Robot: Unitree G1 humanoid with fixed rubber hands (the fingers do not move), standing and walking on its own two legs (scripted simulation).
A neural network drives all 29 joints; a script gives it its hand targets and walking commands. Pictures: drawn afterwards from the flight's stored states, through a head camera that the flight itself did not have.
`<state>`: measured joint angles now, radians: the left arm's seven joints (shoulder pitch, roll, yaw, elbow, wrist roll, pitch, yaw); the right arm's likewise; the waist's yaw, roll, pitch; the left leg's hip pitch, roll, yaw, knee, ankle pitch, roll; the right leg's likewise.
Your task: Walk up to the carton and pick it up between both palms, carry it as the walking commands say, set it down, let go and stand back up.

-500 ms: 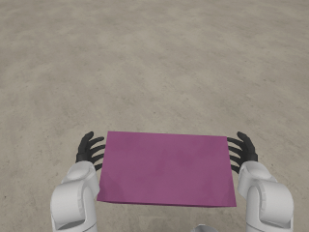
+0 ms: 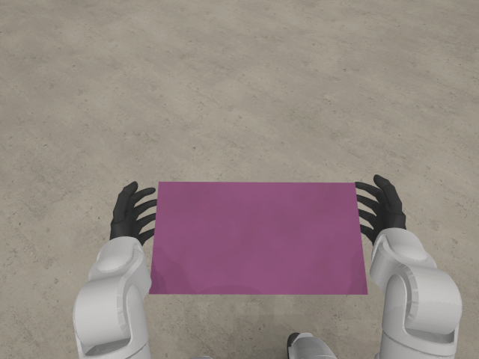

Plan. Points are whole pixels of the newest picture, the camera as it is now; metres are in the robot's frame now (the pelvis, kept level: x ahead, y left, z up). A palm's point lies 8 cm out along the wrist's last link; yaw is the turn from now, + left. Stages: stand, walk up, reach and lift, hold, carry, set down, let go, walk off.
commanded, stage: carry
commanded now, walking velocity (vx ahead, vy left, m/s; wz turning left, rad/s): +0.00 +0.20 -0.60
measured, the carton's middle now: (254, 240) +0.29 +0.00 +0.00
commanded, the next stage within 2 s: none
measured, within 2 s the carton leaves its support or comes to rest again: neither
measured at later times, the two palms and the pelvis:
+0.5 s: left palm (145, 237) +0.27 +0.15 +0.09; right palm (412, 354) +0.13 -0.17 +0.07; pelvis -0.02 +0.09 +0.01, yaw -21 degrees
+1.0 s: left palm (96, 225) +0.28 +0.22 +0.10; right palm out of the picture +0.11 -0.09 +0.09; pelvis -0.02 +0.18 +0.00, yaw -28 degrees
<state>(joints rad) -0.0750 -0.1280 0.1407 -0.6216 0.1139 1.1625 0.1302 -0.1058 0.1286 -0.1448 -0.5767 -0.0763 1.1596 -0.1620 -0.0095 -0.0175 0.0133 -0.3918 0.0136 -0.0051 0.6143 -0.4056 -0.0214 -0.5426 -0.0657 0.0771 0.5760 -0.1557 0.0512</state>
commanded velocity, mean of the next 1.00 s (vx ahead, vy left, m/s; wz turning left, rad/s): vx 0.00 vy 0.10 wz -0.29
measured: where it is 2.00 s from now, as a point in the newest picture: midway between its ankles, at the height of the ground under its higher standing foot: outside the picture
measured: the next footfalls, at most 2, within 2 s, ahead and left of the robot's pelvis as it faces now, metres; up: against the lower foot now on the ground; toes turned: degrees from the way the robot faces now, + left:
left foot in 0.02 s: +0.02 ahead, +0.15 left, +0.00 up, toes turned +0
right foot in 0.28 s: +0.00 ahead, -0.03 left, +0.00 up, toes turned -25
